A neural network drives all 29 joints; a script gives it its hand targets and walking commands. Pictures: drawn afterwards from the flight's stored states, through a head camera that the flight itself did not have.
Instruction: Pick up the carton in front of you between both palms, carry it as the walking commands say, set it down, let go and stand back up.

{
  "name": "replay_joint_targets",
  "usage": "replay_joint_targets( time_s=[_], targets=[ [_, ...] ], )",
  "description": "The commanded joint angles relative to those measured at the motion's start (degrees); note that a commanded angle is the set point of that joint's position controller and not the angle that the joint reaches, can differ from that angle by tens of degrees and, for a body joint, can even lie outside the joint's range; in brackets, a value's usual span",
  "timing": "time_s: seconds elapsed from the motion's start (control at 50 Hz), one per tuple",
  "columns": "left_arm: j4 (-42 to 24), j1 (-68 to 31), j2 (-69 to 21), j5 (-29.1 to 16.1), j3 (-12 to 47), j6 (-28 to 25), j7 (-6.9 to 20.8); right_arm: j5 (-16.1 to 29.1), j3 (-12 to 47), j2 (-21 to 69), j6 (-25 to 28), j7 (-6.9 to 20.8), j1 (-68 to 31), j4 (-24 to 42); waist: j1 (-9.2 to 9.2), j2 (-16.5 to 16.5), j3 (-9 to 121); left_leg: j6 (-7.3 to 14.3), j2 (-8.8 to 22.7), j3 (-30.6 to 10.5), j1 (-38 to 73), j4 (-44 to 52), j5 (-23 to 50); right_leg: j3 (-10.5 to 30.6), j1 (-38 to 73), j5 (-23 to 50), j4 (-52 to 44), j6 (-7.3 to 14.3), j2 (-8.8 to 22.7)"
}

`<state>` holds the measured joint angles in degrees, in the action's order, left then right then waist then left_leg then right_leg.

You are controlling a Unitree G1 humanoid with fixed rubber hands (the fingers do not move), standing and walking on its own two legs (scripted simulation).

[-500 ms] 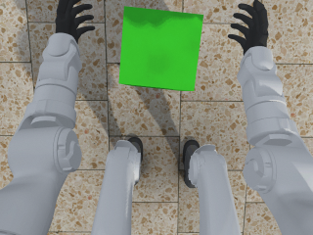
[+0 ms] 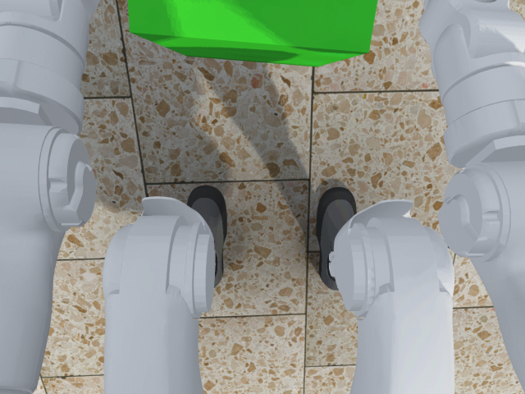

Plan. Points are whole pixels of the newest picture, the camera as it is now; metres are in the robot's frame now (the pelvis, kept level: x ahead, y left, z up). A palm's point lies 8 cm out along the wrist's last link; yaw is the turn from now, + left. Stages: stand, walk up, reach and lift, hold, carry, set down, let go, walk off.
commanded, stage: reach and lift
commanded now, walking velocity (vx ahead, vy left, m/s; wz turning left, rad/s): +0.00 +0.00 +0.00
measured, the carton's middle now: out of the picture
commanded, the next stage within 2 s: none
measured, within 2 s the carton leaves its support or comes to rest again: leaves its support in 0.86 s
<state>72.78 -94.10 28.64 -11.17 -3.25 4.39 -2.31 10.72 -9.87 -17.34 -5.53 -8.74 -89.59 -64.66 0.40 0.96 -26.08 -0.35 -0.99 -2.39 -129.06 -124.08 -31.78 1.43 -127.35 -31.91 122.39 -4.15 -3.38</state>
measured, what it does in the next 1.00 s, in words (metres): stands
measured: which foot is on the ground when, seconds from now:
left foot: down 0.00-1.00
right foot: down 0.00-1.00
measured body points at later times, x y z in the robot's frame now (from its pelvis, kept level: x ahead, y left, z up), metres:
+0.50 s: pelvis +0.01 -0.01 -0.01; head +0.39 +0.02 +0.22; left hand +0.58 +0.19 -0.19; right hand +0.58 -0.12 -0.19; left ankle +0.11 +0.12 -0.35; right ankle +0.12 -0.13 -0.35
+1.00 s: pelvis +0.01 -0.01 +0.00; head +0.36 +0.04 +0.27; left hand +0.57 +0.19 -0.14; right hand +0.58 -0.12 -0.13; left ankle +0.11 +0.12 -0.35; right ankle +0.12 -0.14 -0.35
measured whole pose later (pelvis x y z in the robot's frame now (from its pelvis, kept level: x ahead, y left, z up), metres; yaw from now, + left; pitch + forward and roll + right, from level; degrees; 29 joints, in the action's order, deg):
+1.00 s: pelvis +0.01 -0.01 +0.00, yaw +2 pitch +38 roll -2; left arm 48.1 -78.4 15.3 -4.3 -9.2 17.7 -6.9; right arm 4.5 -17.5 -9.1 -16.1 -10.6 -75.6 -44.6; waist -0.5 2.7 -14.3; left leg -1.8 -2.6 -3.0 -129.0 -125.4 -34.2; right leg 2.9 -127.4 -35.3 124.7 -4.9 -5.4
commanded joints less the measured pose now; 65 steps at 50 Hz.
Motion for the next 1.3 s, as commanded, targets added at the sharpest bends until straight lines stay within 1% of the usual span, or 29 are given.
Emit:
replay_joint_targets(
  time_s=[0.0,0.04,0.08,0.16,0.22,0.32,0.38,0.44,0.48,0.5,0.54,0.56,0.6,0.64,0.66,0.74,0.78,0.84,0.88,0.92,0.96,0.98,1.02,1.06,1.1,1.14,1.18,1.22,1.28],
  targets=[
    [-10.0,-20.6,8.3,-1.8,1.0,-2.2,-1.1,1.3,1.8,-9.0,2.6,-0.4,-18.2,9.1,-0.05,-2.8,79.4,-0.7,0.5,1.1,40.7,7.2,23.2,-5.9,32.5,20.4,-3.9,1.1,0.6],
    [-9.8,-19.4,6.8,-2.2,1.5,-2.0,-1.7,2.4,2.6,-9.3,2.6,-0.1,-17.8,8.9,-0.68,-4.0,80.1,-1.0,0.1,1.1,45.0,6.2,26.1,-6.4,30.7,21.0,-2.8,1.1,0.2],
    [-8.5,-16.8,5.1,-2.3,1.6,-1.6,-2.1,2.9,3.2,-9.3,2.5,0.3,-16.5,7.7,-1.05,-4.1,79.5,-1.3,-0.1,1.1,46.9,6.1,27.0,-6.8,29.5,20.4,-2.5,1.0,0.0],
    [-6.0,-11.4,3.0,-1.8,0.9,-1.3,-1.9,1.7,2.7,-6.8,2.1,0.6,-11.3,3.8,-0.42,-2.5,75.4,-1.5,-0.5,1.6,42.4,6.4,24.5,-6.5,29.8,19.7,-3.3,0.7,-0.2],
    [-6.6,-11.3,2.4,-0.9,0.1,-1.6,-1.4,0.5,1.3,-5.7,2.3,0.7,-9.6,2.4,-0.36,-2.9,72.5,-1.6,-0.5,2.1,37.8,6.1,23.0,-5.4,28.8,19.8,-3.7,0.8,-0.3],
    [-8.2,-12.4,2.3,-0.3,-0.7,-2.2,-1.3,0.2,1.3,-5.1,2.9,0.0,-12.1,4.4,-1.11,-2.4,72.7,-1.7,-0.4,3.1,33.3,6.2,21.7,-4.4,31.8,21.3,-4.4,1.0,-0.4],
    [-8.9,-14.1,0.8,-1.1,0.8,-2.0,-1.1,0.9,2.9,-3.3,2.9,-0.3,-14.5,5.8,-1.47,-1.5,73.1,-1.6,-0.6,3.3,32.3,6.6,19.8,-4.3,34.6,20.6,-4.7,1.2,-0.6],
    [-9.1,-16.6,-3.6,-1.8,2.9,-1.6,-0.6,1.5,5.3,1.8,2.5,0.0,-18.1,7.1,-1.85,-0.8,72.3,-1.4,-1.0,3.5,32.4,7.3,17.1,-4.5,36.4,18.4,-5.0,1.4,-1.3],
    [-8.4,-18.7,-8.3,-0.3,2.3,-1.2,0.3,0.1,5.3,7.1,1.9,1.0,-20.9,6.9,-2.17,-0.8,70.5,-1.3,-1.5,3.7,32.3,7.5,15.2,-4.8,36.6,16.6,-5.0,1.4,-1.8],
    [-8.7,-20.8,-14.4,0.4,3.1,-0.7,1.5,-1.2,4.9,12.1,1.5,2.0,-22.4,6.7,-1.46,-1.0,69.3,-1.3,-1.9,3.9,32.0,7.4,14.3,-4.9,36.6,15.8,-5.2,1.5,-2.2],
    [-9.3,-27.3,-36.6,1.3,6.4,1.2,7.0,-3.7,7.4,33.5,-0.1,7.2,-28.3,7.5,-0.21,-0.8,66.0,-1.0,-2.9,3.6,32.1,6.9,12.8,-5.4,33.6,13.5,-4.8,2.0,-3.4],
    [-10.7,-28.4,-45.4,2.6,6.9,2.3,9.6,-5.1,6.8,41.1,-1.3,9.9,-28.7,7.6,-0.02,-1.4,63.5,-0.9,-3.5,3.9,31.5,6.7,12.2,-5.5,31.4,12.6,-4.5,2.3,-3.9],
    [-12.1,-26.3,-54.6,4.6,5.5,4.4,13.8,-6.1,6.6,49.1,-3.4,14.1,-29.6,8.5,-1.42,-2.0,60.8,-0.3,-4.2,5.1,29.6,6.4,11.8,-5.7,29.1,11.2,-3.9,2.6,-4.3],
    [-13.9,-24.2,-58.7,5.1,5.0,5.7,16.1,-6.5,6.9,53.1,-4.5,16.3,-28.7,9.9,-2.22,-1.1,60.4,0.2,-4.6,5.4,27.7,5.9,12.9,-6.1,28.5,11.7,-3.5,2.9,-4.4],
    [-15.0,-23.9,-59.8,5.1,5.0,6.1,16.6,-6.2,7.4,54.7,-5.0,17.0,-28.4,10.7,-2.48,-0.2,60.7,0.4,-4.6,5.2,27.6,5.7,13.7,-6.3,28.0,12.4,-3.1,3.1,-4.4],
    [-20.8,-25.2,-64.0,2.0,8.3,7.0,17.1,-3.3,11.2,59.1,-6.0,17.8,-29.1,16.3,-2.11,-0.3,69.8,0.6,-4.6,5.4,32.7,4.9,19.5,-6.7,30.3,17.3,-2.4,3.5,-4.4],
    [-25.6,-26.2,-66.2,-0.2,11.1,7.2,16.4,-0.6,13.5,61.6,-6.2,17.4,-30.0,20.0,-2.54,-1.2,81.0,0.3,-4.9,5.7,38.7,4.8,25.3,-7.1,34.3,22.6,-1.8,3.4,-4.6],
    [-36.7,-29.3,-70.4,-3.1,16.0,8.2,14.6,2.3,18.3,66.2,-7.3,16.3,-31.2,27.2,-2.45,-2.5,103.5,-0.4,-5.4,5.6,53.4,5.1,37.1,-8.0,39.3,30.2,-2.4,2.8,-5.2],
    [-42.5,-29.5,-72.9,-2.7,17.5,9.4,13.3,2.6,19.4,68.3,-8.5,16.1,-30.4,30.8,-2.31,-4.3,113.8,-0.9,-5.7,5.3,62.0,5.8,43.1,-8.5,37.6,31.7,-3.8,2.5,-5.9],
    [-43.9,-26.7,-76.1,-0.9,18.1,11.0,12.2,1.2,20.0,69.9,-9.8,16.1,-29.4,33.3,-2.36,-5.8,118.3,-1.4,-6.1,5.8,64.6,7.1,44.2,-8.9,34.6,30.4,-5.6,2.2,-6.4],
    [-41.9,-21.1,-77.5,1.5,16.4,12.7,11.5,-0.3,20.5,70.4,-11.1,16.1,-28.1,34.2,-3.55,-5.3,115.9,-1.4,-6.5,6.0,62.9,9.5,41.2,-8.8,33.2,27.6,-7.9,2.1,-7.0],
    [-40.8,-18.8,-78.4,2.6,15.5,13.4,11.4,-1.2,19.9,70.9,-11.6,16.2,-26.8,33.7,-3.56,-5.0,112.5,-1.5,-6.7,6.1,60.9,11.2,38.3,-8.8,32.4,25.8,-9.2,2.1,-7.2],
    [-36.7,-15.3,-80.0,5.2,12.7,14.4,12.1,-3.6,17.4,72.2,-12.4,16.9,-23.7,29.7,-3.65,-3.9,101.9,-1.6,-7.0,6.8,52.1,14.8,29.5,-8.4,30.7,21.0,-12.4,2.2,-7.4],
    [-29.1,-12.2,-80.3,9.4,7.6,15.3,13.4,-8.1,11.8,72.6,-13.4,17.3,-19.9,22.1,-3.01,-2.8,86.6,-1.1,-7.2,7.5,39.4,18.8,16.6,-7.7,27.7,12.3,-16.7,2.8,-7.2],
    [-26.3,-11.5,-80.1,12.6,3.5,15.6,14.7,-12.5,6.5,72.2,-14.1,17.5,-17.9,19.5,-1.35,-2.2,80.1,-0.6,-7.4,7.7,33.8,21.5,9.7,-7.6,28.3,7.7,-20.0,3.3,-7.2],
    [-23.9,-12.1,-79.1,14.9,-0.1,16.0,15.6,-16.3,2.0,71.4,-14.7,17.4,-16.8,16.6,-0.08,-2.4,77.4,-0.4,-7.6,7.8,31.7,23.9,5.8,-7.6,29.0,4.7,-22.8,3.5,-7.0],
    [-23.0,-12.9,-78.5,17.0,-2.8,16.3,16.2,-18.7,-1.1,70.7,-15.1,17.4,-16.6,15.3,0.27,-2.9,77.0,-0.3,-7.7,7.7,32.4,26.1,3.0,-7.3,29.6,2.1,-25.2,3.8,-7.0],
    [-23.0,-13.3,-78.6,18.2,-4.3,16.6,16.5,-19.3,-1.6,71.1,-15.2,17.5,-17.9,15.9,-0.23,-3.0,79.1,-0.1,-7.7,7.6,34.7,28.1,2.3,-7.1,31.2,1.4,-27.0,3.7,-6.9],
    [-25.1,-13.9,-79.9,18.2,-3.8,16.8,16.5,-17.9,1.1,73.2,-15.3,18.0,-20.3,19.4,-1.54,-2.1,85.9,0.1,-7.7,7.6,39.5,30.3,4.6,-7.0,35.2,3.2,-28.8,3.2,-6.9]
  ],
)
